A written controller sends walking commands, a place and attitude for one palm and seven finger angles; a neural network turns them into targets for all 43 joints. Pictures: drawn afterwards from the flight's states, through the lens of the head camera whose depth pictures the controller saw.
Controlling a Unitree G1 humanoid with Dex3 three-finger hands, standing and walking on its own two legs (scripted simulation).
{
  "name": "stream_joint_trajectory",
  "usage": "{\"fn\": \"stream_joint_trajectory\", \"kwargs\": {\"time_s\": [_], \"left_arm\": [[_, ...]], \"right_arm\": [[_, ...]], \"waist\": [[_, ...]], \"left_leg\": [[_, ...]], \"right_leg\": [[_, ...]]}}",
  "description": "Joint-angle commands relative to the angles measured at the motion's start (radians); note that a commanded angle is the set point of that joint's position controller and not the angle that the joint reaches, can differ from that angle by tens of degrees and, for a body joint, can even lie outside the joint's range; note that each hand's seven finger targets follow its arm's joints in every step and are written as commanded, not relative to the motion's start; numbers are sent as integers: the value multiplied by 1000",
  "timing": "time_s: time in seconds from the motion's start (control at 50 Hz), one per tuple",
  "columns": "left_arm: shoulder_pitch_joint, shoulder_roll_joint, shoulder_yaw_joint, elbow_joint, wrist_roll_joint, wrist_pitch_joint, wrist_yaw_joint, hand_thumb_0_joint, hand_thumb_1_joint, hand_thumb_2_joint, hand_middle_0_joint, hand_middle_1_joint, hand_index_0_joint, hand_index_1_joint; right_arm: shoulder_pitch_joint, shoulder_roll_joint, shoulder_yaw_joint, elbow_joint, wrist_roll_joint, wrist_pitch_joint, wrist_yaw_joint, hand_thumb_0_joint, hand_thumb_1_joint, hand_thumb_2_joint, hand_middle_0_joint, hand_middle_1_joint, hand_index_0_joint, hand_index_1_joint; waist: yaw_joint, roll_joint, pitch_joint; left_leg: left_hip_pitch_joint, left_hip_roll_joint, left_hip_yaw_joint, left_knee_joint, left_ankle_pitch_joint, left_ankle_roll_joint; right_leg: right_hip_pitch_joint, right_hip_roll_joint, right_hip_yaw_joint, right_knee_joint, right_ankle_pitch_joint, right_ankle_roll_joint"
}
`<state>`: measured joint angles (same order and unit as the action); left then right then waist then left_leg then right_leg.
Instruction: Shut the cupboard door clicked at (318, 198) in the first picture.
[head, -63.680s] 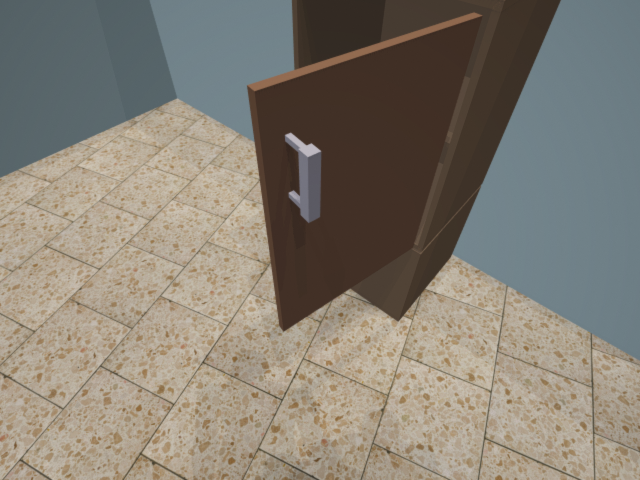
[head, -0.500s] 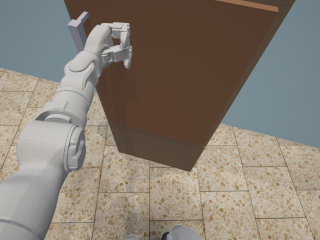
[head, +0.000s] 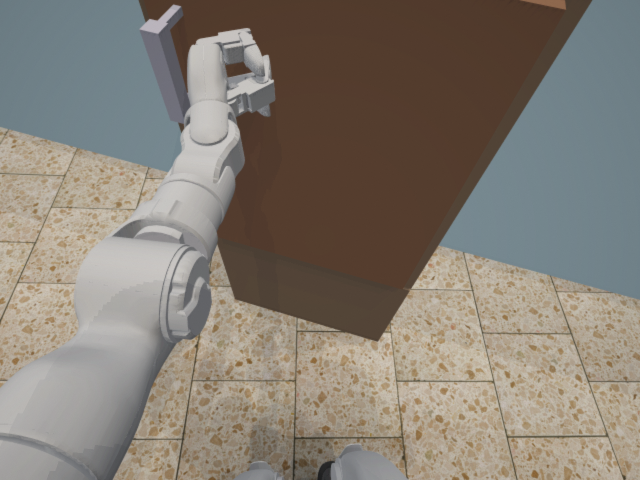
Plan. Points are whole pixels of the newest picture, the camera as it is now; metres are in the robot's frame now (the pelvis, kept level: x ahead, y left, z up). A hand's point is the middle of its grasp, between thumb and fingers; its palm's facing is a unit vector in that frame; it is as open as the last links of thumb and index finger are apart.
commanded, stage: pull the fist back off the door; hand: left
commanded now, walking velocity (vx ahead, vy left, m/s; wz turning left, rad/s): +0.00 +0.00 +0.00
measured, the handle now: (177, 66) +0.59 +0.12 +0.16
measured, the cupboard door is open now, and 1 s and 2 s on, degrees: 0 0 0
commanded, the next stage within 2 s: draw the hand back to the body in 0.64 s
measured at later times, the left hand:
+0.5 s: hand (276, 120) +0.49 +0.00 +0.15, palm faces -0.04 -1.00 +0.00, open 3.1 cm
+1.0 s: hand (230, 147) +0.43 +0.05 +0.17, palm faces +0.00 -1.00 -0.01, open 3.1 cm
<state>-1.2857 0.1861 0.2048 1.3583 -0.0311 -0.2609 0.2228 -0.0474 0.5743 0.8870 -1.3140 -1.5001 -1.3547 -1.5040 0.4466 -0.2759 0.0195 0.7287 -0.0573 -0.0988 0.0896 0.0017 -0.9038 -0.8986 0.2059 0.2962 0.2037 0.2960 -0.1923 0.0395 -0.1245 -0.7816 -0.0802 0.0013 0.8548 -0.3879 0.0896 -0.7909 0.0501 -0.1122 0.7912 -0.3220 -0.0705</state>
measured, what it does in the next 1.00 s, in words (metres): stands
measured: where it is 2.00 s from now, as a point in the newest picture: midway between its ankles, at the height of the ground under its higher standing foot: outside the picture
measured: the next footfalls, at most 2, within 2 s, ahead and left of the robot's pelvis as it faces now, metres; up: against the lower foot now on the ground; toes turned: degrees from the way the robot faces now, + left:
none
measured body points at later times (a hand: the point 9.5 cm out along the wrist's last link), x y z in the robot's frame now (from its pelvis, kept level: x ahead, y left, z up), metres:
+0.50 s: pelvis +0.02 -0.01 +0.02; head +0.07 -0.03 +0.47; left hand +0.49 +0.06 +0.16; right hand +0.01 -0.26 -0.11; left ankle +0.00 +0.06 -0.69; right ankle +0.03 -0.08 -0.69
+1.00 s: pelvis +0.02 -0.03 +0.03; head +0.03 -0.05 +0.48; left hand +0.43 +0.11 +0.17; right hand +0.14 -0.27 -0.08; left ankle +0.00 +0.06 -0.69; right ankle +0.03 -0.08 -0.69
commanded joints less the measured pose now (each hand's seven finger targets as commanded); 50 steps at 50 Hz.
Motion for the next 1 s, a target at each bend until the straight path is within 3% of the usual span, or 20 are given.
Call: {"fn": "stream_joint_trajectory", "kwargs": {"time_s": [0.0, 0.08, 0.12, 0.16, 0.2, 0.24, 0.26, 0.28, 0.34, 0.38, 0.48, 0.5, 0.58, 0.64, 0.74, 0.8, 0.84, 0.9, 0.94, 0.98], "left_arm": [[-599, 149, -48, -190, 95, -103, 53, 0, 900, 900, -1300, -1500, -1300, -1500], [-533, 143, -34, -165, 21, -53, -7, 0, 900, 900, -1300, -1500, -1300, -1500], [-513, 178, 7, -192, -5, -56, -19, 0, 900, 900, -1300, -1500, -1300, -1500], [-448, 158, 16, -242, -27, -76, -21, 0, 900, 900, -1300, -1500, -1300, -1500], [-362, 184, 44, -263, -21, -104, -20, 0, 900, 900, -1300, -1500, -1300, -1500], [-316, 124, -1, -325, -6, -128, -21, 0, 900, 900, -1300, -1500, -1300, -1500], [-271, 143, 17, -354, -1, -135, -17, 0, 900, 900, -1300, -1500, -1300, -1500], [-240, 93, -22, -391, -4, -134, -22, 0, 900, 900, -1300, -1500, -1300, -1500], [-138, 68, -30, -513, -24, -111, -25, 0, 900, 900, -1300, -1500, -1300, -1500], [-121, 62, -46, -590, -32, -85, -25, 0, 900, 900, -1300, -1500, -1300, -1500], [-38, -8, -113, -787, -50, -34, -26, 0, 900, 900, -1300, -1500, -1300, -1500], [12, 13, -95, -807, -50, -22, -23, 0, 900, 900, -1300, -1500, -1300, -1500], [97, -46, -147, -852, -54, 35, -27, 0, 900, 900, -1300, -1500, -1300, -1500], [44, -49, -162, -802, -53, 80, -27, 0, 900, 900, -1300, -1500, -1300, -1500], [-43, -38, -147, -744, -74, 79, -31, 0, 900, 900, -1300, -1500, -1300, -1500], [143, 76, -35, -776, -74, 50, -54, 0, 900, 900, -1300, -1500, -1300, -1500], [247, 67, -51, -853, -71, 48, -87, 0, 900, 900, -1300, -1500, -1300, -1500], [397, 66, -64, -940, -84, 94, -137, 0, 900, 900, -1300, -1500, -1300, -1500], [408, 36, -108, -1044, -109, 137, -171, 0, 900, 900, -1300, -1500, -1300, -1500], [403, 33, -123, -1169, -136, 169, -189, 0, 900, 900, -1300, -1500, -1300, -1500]], "right_arm": [[182, -185, -72, -33, -6, 2, 15, 0, -900, -900, 200, 300, 200, 300], [151, -182, -62, -68, 22, 13, -1, 0, -900, -900, 200, 300, 200, 300], [151, -180, -58, -81, 27, 15, -10, 0, -900, -900, 200, 300, 200, 300], [138, -170, -57, -102, 28, 9, -10, 0, -900, -900, 200, 300, 200, 300], [140, -169, -62, -107, 28, 9, -12, 0, -900, -900, 200, 300, 200, 300], [131, -155, -64, -120, 28, 9, -5, 0, -900, -900, 200, 300, 200, 300], [127, -154, -69, -124, 30, 13, -4, 0, -900, -900, 200, 300, 200, 300], [117, -148, -71, -134, 33, 16, -2, 0, -900, -900, 200, 300, 200, 300], [89, -140, -77, -151, 44, 29, -6, 0, -900, -900, 200, 300, 200, 300], [65, -133, -74, -156, 53, 38, -14, 0, -900, -900, 200, 300, 200, 300], [-8, -108, -70, -167, 66, 36, -34, 0, -900, -900, 200, 300, 200, 300], [-20, -110, -73, -168, 69, 39, -39, 0, -900, -900, 200, 300, 200, 300], [-75, -91, -61, -180, 79, 46, -48, 0, -900, -900, 200, 300, 200, 300], [-102, -87, -53, -174, 88, 66, -63, 0, -900, -900, 200, 300, 200, 300], [-144, -79, -39, -175, 88, 74, -81, 0, -900, -900, 200, 300, 200, 300], [-157, -87, -38, -205, 87, 78, -80, 0, -900, -900, 200, 300, 200, 300], [-187, -77, -33, -234, 95, 84, -72, 0, -900, -900, 200, 300, 200, 300], [-218, -85, -34, -266, 111, 106, -72, 0, -900, -900, 200, 300, 200, 300], [-255, -83, -33, -287, 124, 112, -78, 0, -900, -900, 200, 300, 200, 300], [-283, -81, -30, -303, 130, 108, -93, 0, -900, -900, 200, 300, 200, 300]], "waist": [[-99, 11, -363], [-68, -27, -350], [-49, -33, -356], [-22, -53, -371], [3, -79, -364], [15, -63, -361], [37, -61, -372], [37, -56, -385], [74, -56, -409], [71, -92, -366], [88, -79, -335], [103, -66, -324], [109, -108, -286], [89, -138, -218], [85, -124, -229], [164, -119, -344], [184, -88, -348], [194, -153, -301], [183, -139, -241], [182, -119, -244]], "left_leg": [[348, 72, -150, -115, 136, -62], [321, 69, -129, -155, 85, -55], [318, 69, -120, -170, 99, -55], [320, 67, -98, -172, 128, -53], [310, 66, -82, -173, 155, -51], [337, 68, -72, -174, 201, -53], [349, 68, -66, -176, 228, -55], [372, 68, -57, -176, 249, -54], [436, 71, -46, -184, 336, -55], [415, 69, -32, -200, 326, -47], [468, 66, -19, -226, 347, -42], [478, 66, -14, -227, 363, -42], [467, 60, -4, -245, 354, -39], [449, 54, -5, -257, 284, -35], [430, 39, -8, -254, 227, -34], [416, 33, -3, -257, 298, -35], [415, 36, 9, -262, 333, -37], [411, 43, 11, -276, 327, -33], [440, 48, 15, -289, 291, -29], [483, 50, 10, -295, 271, -25]], "right_leg": [[31, -14, 95, -89, 73, 46], [124, -9, 109, -125, 69, 46], [170, -10, 112, -132, 85, 46], [219, -6, 116, -139, 112, 47], [260, -6, 117, -139, 143, 46], [267, -6, 114, -131, 186, 45], [291, -6, 115, -129, 210, 41], [307, -6, 115, -130, 235, 42], [362, -3, 115, -137, 313, 41], [413, -5, 124, -157, 338, 45], [467, -12, 131, -185, 383, 50], [477, -14, 133, -189, 397, 49], [520, -26, 141, -206, 437, 58], [505, -36, 151, -237, 387, 68], [521, -51, 172, -250, 347, 71], [659, -63, 188, -214, 474, 69], [697, -74, 191, -203, 558, 75], [725, -83, 196, -222, 595, 99], [689, -82, 197, -259, 531, 105], [684, -80, 205, -288, 461, 101]]}}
